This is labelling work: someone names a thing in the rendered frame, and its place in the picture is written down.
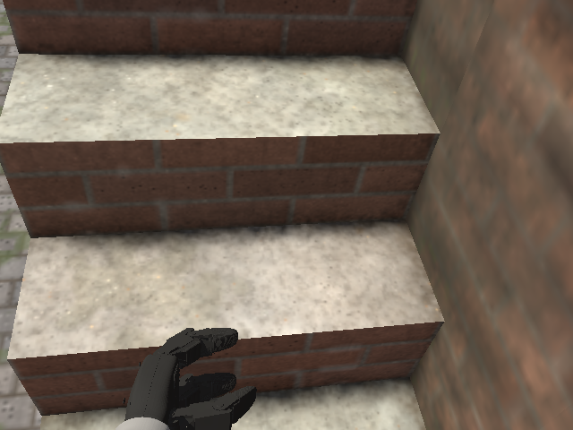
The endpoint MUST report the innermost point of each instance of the robot left hand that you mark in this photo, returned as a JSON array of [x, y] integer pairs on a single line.
[[184, 403]]

